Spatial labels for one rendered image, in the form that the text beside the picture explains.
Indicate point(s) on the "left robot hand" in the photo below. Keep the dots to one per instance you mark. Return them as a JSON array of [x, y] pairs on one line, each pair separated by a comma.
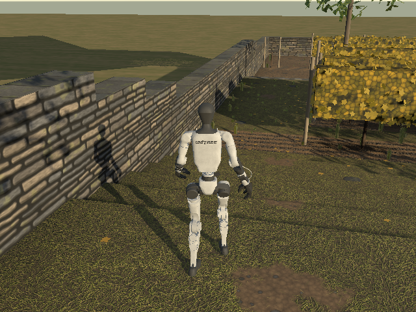
[[184, 170]]

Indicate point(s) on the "right robot foot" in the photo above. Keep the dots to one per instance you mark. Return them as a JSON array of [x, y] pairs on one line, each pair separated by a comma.
[[224, 249]]

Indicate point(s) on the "robot right forearm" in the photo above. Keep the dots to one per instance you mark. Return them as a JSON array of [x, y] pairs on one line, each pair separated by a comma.
[[241, 173]]

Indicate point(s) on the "left robot foot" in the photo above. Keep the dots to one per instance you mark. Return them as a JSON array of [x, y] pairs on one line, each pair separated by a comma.
[[193, 270]]

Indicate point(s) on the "robot foot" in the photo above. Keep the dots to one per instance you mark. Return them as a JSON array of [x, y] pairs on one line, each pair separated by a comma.
[[193, 270], [224, 249]]

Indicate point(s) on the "right robot hand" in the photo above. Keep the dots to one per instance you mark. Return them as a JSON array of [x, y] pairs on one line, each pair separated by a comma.
[[248, 190]]

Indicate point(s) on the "robot left forearm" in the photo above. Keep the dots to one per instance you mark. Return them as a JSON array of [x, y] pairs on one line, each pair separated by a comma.
[[178, 167]]

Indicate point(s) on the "right robot upper arm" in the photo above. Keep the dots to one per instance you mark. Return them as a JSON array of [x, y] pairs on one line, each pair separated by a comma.
[[230, 146]]

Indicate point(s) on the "left robot upper arm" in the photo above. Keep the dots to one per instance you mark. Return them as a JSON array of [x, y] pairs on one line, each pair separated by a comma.
[[183, 147]]

